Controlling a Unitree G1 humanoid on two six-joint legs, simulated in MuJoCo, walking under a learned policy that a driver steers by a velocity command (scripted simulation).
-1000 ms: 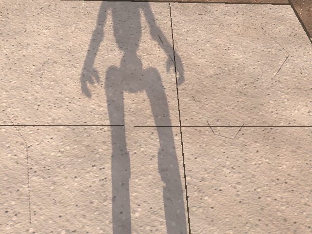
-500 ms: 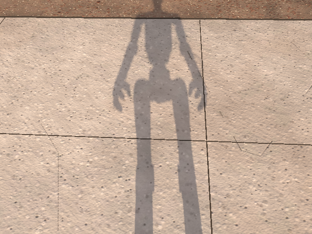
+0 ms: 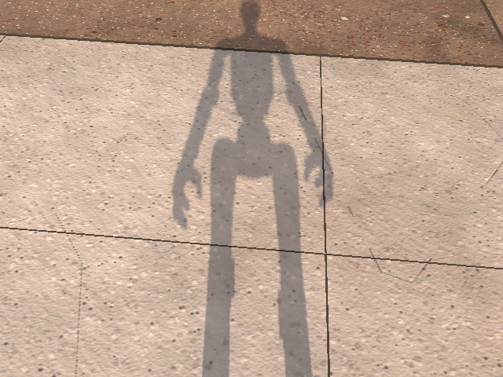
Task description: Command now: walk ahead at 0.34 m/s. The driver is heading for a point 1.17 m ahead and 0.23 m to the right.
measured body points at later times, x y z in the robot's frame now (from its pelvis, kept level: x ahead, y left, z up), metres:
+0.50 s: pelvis +0.22 +0.03 -0.02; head +0.26 +0.04 +0.43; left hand +0.42 +0.25 -0.13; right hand +0.11 -0.19 -0.16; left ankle +0.04 +0.11 -0.75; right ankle +0.38 -0.06 -0.72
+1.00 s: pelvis +0.50 +0.02 -0.01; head +0.53 +0.02 +0.44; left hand +0.41 +0.25 -0.15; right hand +0.68 -0.19 -0.13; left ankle +0.67 +0.15 -0.71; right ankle +0.39 -0.04 -0.75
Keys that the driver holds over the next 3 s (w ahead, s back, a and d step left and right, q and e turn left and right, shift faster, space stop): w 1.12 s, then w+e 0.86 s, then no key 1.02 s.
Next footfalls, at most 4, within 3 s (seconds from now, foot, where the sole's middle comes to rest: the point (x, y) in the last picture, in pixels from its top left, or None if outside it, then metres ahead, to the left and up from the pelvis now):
0.08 left None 0.08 0.11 -0.78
0.56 right None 0.43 -0.05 -0.78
1.10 left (217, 310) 0.73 0.13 -0.78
1.66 right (280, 241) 0.99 -0.07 -0.78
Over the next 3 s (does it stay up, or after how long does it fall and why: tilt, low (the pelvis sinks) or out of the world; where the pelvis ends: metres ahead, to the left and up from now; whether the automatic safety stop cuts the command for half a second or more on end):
stays up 1.21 -0.12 0.00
